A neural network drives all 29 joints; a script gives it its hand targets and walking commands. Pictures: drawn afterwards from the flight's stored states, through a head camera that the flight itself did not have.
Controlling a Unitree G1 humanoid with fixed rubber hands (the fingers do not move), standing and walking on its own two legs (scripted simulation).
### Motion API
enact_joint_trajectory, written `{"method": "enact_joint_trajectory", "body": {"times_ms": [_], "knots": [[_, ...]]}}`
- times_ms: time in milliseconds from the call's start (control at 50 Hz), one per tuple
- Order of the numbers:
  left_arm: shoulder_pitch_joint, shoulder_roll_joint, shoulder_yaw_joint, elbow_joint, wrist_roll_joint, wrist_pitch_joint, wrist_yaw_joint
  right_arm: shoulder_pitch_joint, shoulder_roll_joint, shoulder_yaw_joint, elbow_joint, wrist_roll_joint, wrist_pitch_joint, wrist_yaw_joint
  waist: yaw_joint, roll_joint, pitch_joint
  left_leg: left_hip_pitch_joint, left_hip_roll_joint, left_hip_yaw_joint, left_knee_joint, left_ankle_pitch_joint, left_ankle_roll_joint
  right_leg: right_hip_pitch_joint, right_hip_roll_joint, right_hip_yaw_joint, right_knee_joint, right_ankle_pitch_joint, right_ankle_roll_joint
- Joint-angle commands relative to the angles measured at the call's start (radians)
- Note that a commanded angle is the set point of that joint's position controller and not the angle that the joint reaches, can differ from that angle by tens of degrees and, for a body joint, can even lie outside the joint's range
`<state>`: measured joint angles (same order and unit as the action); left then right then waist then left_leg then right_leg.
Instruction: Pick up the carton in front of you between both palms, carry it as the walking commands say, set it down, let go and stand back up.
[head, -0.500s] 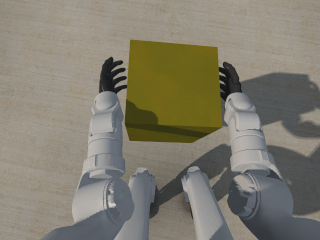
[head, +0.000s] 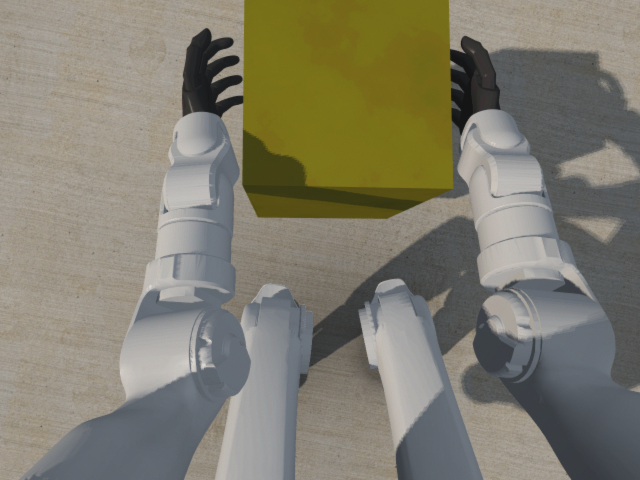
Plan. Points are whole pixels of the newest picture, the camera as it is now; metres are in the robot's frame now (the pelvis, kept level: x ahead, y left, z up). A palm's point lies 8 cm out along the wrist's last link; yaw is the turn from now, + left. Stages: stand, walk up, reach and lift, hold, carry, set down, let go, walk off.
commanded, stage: set down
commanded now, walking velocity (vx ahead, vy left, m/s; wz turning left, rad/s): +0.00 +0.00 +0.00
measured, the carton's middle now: (333, 131) +0.50 +0.00 -0.21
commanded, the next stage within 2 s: none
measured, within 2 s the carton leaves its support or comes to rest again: rests again in 1.54 s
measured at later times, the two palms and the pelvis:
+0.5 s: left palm (226, 116) +0.53 +0.14 -0.22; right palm (442, 119) +0.53 -0.16 -0.24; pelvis +0.00 -0.02 -0.08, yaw +1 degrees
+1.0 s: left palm (224, 130) +0.52 +0.15 -0.24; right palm (437, 124) +0.52 -0.16 -0.25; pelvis -0.01 -0.01 -0.10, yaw +0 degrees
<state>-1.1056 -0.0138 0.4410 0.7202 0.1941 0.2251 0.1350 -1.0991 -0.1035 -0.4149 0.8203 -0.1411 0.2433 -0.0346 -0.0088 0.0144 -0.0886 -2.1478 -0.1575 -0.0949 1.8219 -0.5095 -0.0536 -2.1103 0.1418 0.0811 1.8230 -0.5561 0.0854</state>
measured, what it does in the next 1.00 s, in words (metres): lowers itself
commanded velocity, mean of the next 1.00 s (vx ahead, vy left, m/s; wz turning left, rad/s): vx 0.00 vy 0.00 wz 0.00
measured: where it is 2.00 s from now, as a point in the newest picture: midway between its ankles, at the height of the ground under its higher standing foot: (331, 369)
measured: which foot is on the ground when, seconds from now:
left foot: down 0.00-1.00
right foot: down 0.00-1.00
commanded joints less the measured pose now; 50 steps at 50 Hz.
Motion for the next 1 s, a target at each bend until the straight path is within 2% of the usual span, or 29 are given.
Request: {"method": "enact_joint_trajectory", "body": {"times_ms": [0,60,120,140,220,240,280,300,340,380,420,440,460,480,580,600,620,640,720,740,760,800,820,840,880,900,940,960,980], "knots": [[-0.594,-0.851,-0.501,0.032,-0.124,-0.026,-0.176,-0.687,0.825,0.452,-0.096,0.126,-0.059,0.206,-0.007,0.027,-1.089,0.667,-0.032,0.14,-0.05,0.345,-0.01,0.388,0.028,-0.171,-0.044,0.324,-0.028],[-0.626,-0.853,-0.521,0.061,-0.161,-0.033,-0.169,-0.697,0.797,0.461,-0.065,0.145,-0.07,0.193,-0.054,0.023,-1.059,0.644,-0.029,0.155,-0.007,0.309,-0.021,0.4,0.028,-0.177,-0.022,0.313,-0.025],[-0.665,-0.793,-0.49,0.088,-0.172,-0.036,-0.174,-0.739,0.75,0.464,-0.059,0.149,-0.078,0.187,-0.058,0.019,-1.016,0.609,-0.018,0.152,0.043,0.295,-0.014,0.369,0.016,-0.167,0.015,0.294,-0.031],[-0.685,-0.774,-0.514,0.075,-0.167,-0.031,-0.175,-0.797,0.746,0.484,-0.083,0.176,-0.081,0.185,-0.012,0.03,-1.027,0.604,-0.017,0.167,0.047,0.295,-0.009,0.375,0.019,-0.159,0.02,0.294,-0.027],[-0.699,-0.801,-0.512,0.095,-0.198,-0.042,-0.186,-0.829,0.769,0.537,-0.088,0.208,-0.086,0.179,-0.016,-0.017,-1.059,0.578,-0.014,0.171,0.107,0.32,-0.008,0.423,0.018,-0.161,0.073,0.334,-0.022],[-0.69,-0.78,-0.497,0.127,-0.194,-0.039,-0.188,-0.845,0.756,0.529,-0.085,0.213,-0.088,0.175,0.017,0.001,-1.054,0.568,-0.015,0.183,0.116,0.306,-0.009,0.438,0.009,-0.158,0.082,0.325,-0.02],[-0.737,-0.74,-0.507,0.123,-0.203,-0.04,-0.2,-0.84,0.755,0.516,-0.04,0.209,-0.081,0.175,0.002,-0.022,-0.997,0.523,-0.003,0.171,0.14,0.289,0.002,0.428,0.008,-0.162,0.111,0.335,-0.019],[-0.747,-0.741,-0.515,0.106,-0.21,-0.038,-0.208,-0.866,0.754,0.55,-0.095,0.226,-0.086,0.176,0.037,-0.025,-0.998,0.504,-0.005,0.176,0.149,0.312,0.004,0.436,0.002,-0.146,0.121,0.354,-0.025],[-0.809,-0.718,-0.533,0.059,-0.253,-0.047,-0.213,-0.926,0.781,0.589,-0.122,0.256,-0.089,0.163,0.004,-0.086,-1.057,0.524,-0.001,0.166,0.186,0.344,0.019,0.463,0.011,-0.15,0.135,0.393,-0.023],[-0.808,-0.707,-0.516,0.07,-0.268,-0.058,-0.225,-0.904,0.785,0.593,-0.109,0.264,-0.09,0.151,0.015,-0.109,-0.987,0.452,0.0,0.182,0.201,0.351,0.012,0.503,0.006,-0.136,0.139,0.44,-0.02],[-0.762,-0.723,-0.502,0.102,-0.248,-0.062,-0.235,-0.904,0.818,0.596,-0.126,0.293,-0.103,0.149,0.044,-0.077,-0.99,0.456,0.005,0.186,0.226,0.374,0.022,0.483,0.015,-0.119,0.14,0.44,-0.022],[-0.698,-0.767,-0.492,0.195,-0.247,-0.052,-0.238,-0.882,0.794,0.571,-0.065,0.26,-0.106,0.149,0.007,-0.07,-0.921,0.428,0.003,0.172,0.206,0.348,0.018,0.46,0.016,-0.137,0.144,0.429,-0.024],[-0.665,-0.756,-0.461,0.182,-0.23,-0.057,-0.245,-0.851,0.791,0.576,-0.059,0.261,-0.109,0.147,0.048,-0.073,-0.905,0.416,0.002,0.178,0.225,0.359,0.018,0.435,0.013,-0.124,0.149,0.425,-0.025],[-0.646,-0.79,-0.471,0.193,-0.224,-0.054,-0.252,-0.84,0.813,0.559,-0.065,0.262,-0.114,0.155,0.052,-0.055,-0.905,0.412,-0.001,0.177,0.208,0.36,0.019,0.439,0.019,-0.13,0.15,0.424,-0.029],[-0.66,-0.748,-0.453,0.21,-0.207,-0.049,-0.273,-0.757,0.76,0.441,0.085,0.175,-0.099,0.167,-0.007,-0.008,-0.779,0.382,0.002,0.166,0.204,0.288,0.004,0.363,0.015,-0.141,0.165,0.355,-0.049],[-0.655,-0.735,-0.417,0.213,-0.19,-0.05,-0.277,-0.76,0.761,0.44,0.069,0.161,-0.097,0.171,0.013,-0.012,-0.719,0.345,0.001,0.168,0.201,0.276,0.007,0.311,0.013,-0.137,0.156,0.327,-0.055],[-0.681,-0.724,-0.409,0.211,-0.182,-0.05,-0.278,-0.742,0.754,0.41,0.101,0.146,-0.094,0.174,-0.029,-0.021,-0.691,0.323,0.004,0.163,0.195,0.25,0.008,0.292,0.019,-0.141,0.147,0.309,-0.06],[-0.663,-0.685,-0.387,0.214,-0.169,-0.05,-0.278,-0.751,0.733,0.4,0.089,0.144,-0.096,0.177,-0.004,-0.002,-0.683,0.318,0.001,0.169,0.196,0.237,0.011,0.282,0.014,-0.138,0.156,0.291,-0.068],[-0.738,-0.67,-0.41,0.17,-0.182,-0.069,-0.262,-0.818,0.704,0.415,0.067,0.173,-0.118,0.177,-0.004,0.026,-0.672,0.351,0.008,0.143,0.208,0.271,0.022,0.211,0.008,-0.133,0.175,0.276,-0.075],[-0.755,-0.649,-0.41,0.156,-0.195,-0.073,-0.258,-0.844,0.673,0.425,0.085,0.163,-0.113,0.178,0.001,-0.016,-0.641,0.366,0.001,0.149,0.203,0.259,0.021,0.206,0.005,-0.13,0.154,0.248,-0.077],[-0.773,-0.676,-0.431,0.167,-0.212,-0.07,-0.256,-0.87,0.648,0.436,0.072,0.183,-0.123,0.174,-0.032,0.018,-0.677,0.361,0.006,0.139,0.2,0.236,0.016,0.24,0.003,-0.144,0.18,0.255,-0.076],[-0.768,-0.593,-0.408,0.198,-0.191,-0.067,-0.26,-0.815,0.635,0.393,0.118,0.124,-0.107,0.179,-0.033,-0.03,-0.571,0.351,0.01,0.132,0.196,0.178,0.019,0.21,0.0,-0.147,0.169,0.186,-0.075],[-0.766,-0.599,-0.381,0.23,-0.184,-0.057,-0.26,-0.829,0.605,0.368,0.142,0.107,-0.103,0.18,-0.043,-0.008,-0.542,0.305,0.007,0.138,0.208,0.134,0.022,0.201,-0.009,-0.139,0.176,0.15,-0.09],[-0.742,-0.565,-0.366,0.223,-0.164,-0.062,-0.261,-0.8,0.627,0.363,0.143,0.105,-0.1,0.185,-0.01,-0.026,-0.544,0.33,0.004,0.141,0.203,0.145,0.031,0.205,-0.006,-0.136,0.176,0.153,-0.081],[-0.718,-0.586,-0.353,0.237,-0.151,-0.064,-0.268,-0.764,0.623,0.333,0.17,0.087,-0.103,0.198,-0.035,-0.005,-0.521,0.314,-0.003,0.151,0.2,0.14,0.026,0.19,-0.003,-0.127,0.163,0.147,-0.093],[-0.707,-0.584,-0.331,0.26,-0.133,-0.061,-0.268,-0.766,0.611,0.336,0.198,0.095,-0.103,0.206,-0.006,0.023,-0.487,0.305,0.005,0.153,0.199,0.132,0.028,0.163,-0.001,-0.12,0.163,0.136,-0.096],[-0.714,-0.572,-0.299,0.267,-0.112,-0.058,-0.278,-0.753,0.622,0.304,0.196,0.07,-0.09,0.22,-0.018,0.004,-0.468,0.294,0.008,0.14,0.202,0.157,0.036,0.168,-0.005,-0.114,0.169,0.168,-0.095],[-0.713,-0.575,-0.28,0.256,-0.109,-0.061,-0.282,-0.755,0.642,0.324,0.206,0.08,-0.088,0.225,0.013,-0.022,-0.451,0.285,0.006,0.146,0.2,0.144,0.041,0.151,-0.002,-0.116,0.164,0.145,-0.089],[-0.687,-0.579,-0.293,0.272,-0.11,-0.059,-0.284,-0.716,0.627,0.312,0.223,0.071,-0.091,0.223,-0.008,-0.008,-0.463,0.281,0.003,0.151,0.192,0.147,0.034,0.157,0.003,-0.126,0.16,0.159,-0.085]]}}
